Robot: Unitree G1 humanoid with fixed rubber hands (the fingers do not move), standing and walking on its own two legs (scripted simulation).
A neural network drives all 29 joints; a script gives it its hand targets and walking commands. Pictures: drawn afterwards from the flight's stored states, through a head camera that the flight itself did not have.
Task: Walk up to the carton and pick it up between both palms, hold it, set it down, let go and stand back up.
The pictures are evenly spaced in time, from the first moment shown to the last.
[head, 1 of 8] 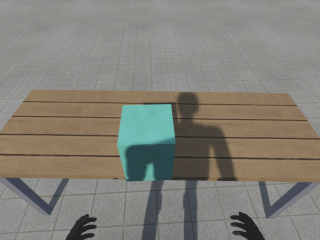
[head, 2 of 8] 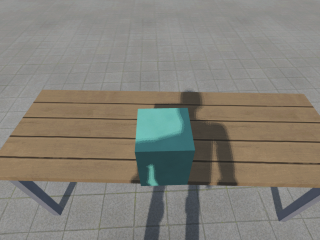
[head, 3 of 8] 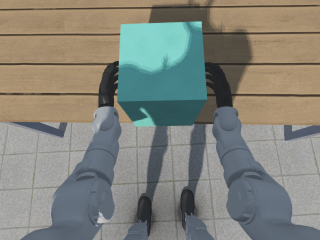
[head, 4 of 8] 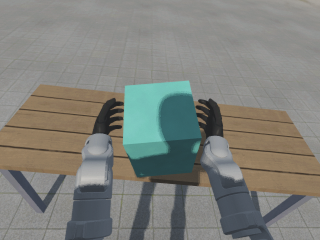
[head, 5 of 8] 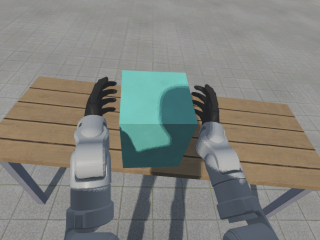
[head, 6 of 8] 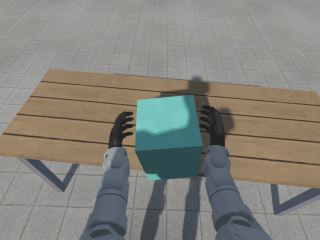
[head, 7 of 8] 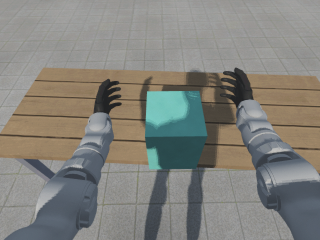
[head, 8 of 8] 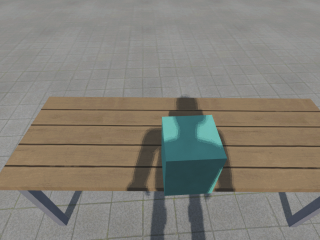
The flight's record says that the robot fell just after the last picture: no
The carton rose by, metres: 0.20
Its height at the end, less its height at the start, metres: +0.00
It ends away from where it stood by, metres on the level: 0.03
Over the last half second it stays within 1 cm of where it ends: yes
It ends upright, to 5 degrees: yes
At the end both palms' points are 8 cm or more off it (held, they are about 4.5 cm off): yes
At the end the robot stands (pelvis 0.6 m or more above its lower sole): yes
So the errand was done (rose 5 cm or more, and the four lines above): yes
